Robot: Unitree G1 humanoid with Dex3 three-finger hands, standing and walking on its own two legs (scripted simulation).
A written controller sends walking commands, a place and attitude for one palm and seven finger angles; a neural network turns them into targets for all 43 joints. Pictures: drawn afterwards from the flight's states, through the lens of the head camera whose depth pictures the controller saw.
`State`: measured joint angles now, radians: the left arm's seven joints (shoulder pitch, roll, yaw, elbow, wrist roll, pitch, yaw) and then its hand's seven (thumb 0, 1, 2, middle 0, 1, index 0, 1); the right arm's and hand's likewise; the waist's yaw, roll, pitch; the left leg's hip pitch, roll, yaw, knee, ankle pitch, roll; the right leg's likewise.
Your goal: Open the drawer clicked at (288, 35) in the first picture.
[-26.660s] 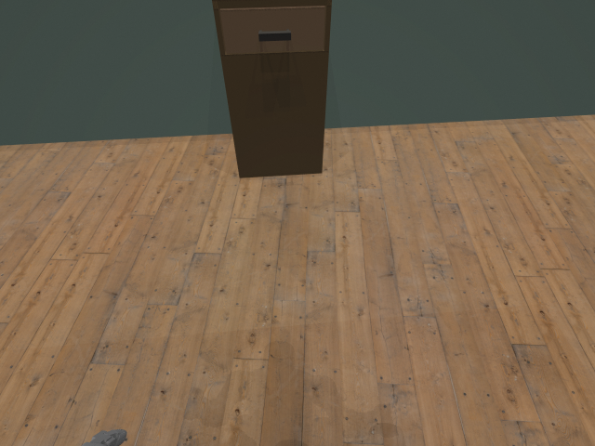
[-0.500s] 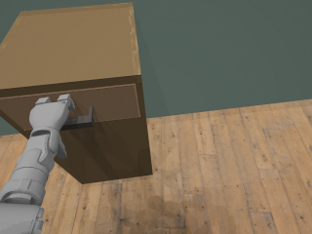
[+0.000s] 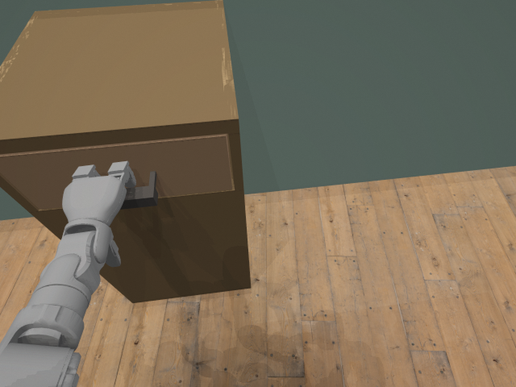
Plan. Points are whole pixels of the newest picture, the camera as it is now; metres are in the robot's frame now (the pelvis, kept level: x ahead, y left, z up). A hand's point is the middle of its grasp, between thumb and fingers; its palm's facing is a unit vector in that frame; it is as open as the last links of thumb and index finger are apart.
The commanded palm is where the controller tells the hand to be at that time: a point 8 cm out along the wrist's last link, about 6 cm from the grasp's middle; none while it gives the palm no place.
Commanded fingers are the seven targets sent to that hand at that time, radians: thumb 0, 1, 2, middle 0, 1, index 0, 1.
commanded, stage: lower the fingers behind the handle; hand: left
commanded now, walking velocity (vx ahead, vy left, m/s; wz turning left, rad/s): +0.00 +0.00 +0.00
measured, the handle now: (122, 189) +0.45 +0.27 +0.00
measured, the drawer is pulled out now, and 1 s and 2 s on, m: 0.00 0.00 0.02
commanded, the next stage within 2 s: close the thumb around the handle in 0.80 s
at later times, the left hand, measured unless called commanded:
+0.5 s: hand (118, 220) +0.39 +0.27 -0.02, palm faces -0.05 -0.01 -1.00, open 13.8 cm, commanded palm +0.37 +0.27 +0.04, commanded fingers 0.00 -0.50 0.30 -0.30 -1.20 -0.30 -1.20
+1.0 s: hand (118, 220) +0.40 +0.27 -0.02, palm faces -0.03 -0.02 -1.00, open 13.6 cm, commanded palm +0.37 +0.26 +0.04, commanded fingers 0.00 -0.16 0.44 -0.32 -1.24 -0.32 -1.24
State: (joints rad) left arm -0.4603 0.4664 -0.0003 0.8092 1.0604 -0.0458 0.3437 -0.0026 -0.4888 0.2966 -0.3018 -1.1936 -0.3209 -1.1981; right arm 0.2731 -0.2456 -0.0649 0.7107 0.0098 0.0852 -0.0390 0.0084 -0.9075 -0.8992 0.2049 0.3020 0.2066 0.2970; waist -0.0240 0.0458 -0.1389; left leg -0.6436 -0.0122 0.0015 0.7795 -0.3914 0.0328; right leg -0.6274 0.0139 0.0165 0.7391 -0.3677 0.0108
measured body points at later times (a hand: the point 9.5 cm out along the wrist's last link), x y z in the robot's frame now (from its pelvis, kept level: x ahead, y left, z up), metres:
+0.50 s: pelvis -0.01 -0.01 -0.01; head +0.08 -0.02 +0.43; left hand +0.39 +0.27 +0.03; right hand +0.05 -0.28 -0.15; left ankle -0.01 +0.10 -0.71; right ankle -0.01 -0.13 -0.71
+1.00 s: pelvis -0.01 +0.00 -0.01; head +0.07 -0.01 +0.43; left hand +0.39 +0.27 +0.03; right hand +0.06 -0.27 -0.15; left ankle -0.01 +0.10 -0.71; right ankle -0.01 -0.13 -0.71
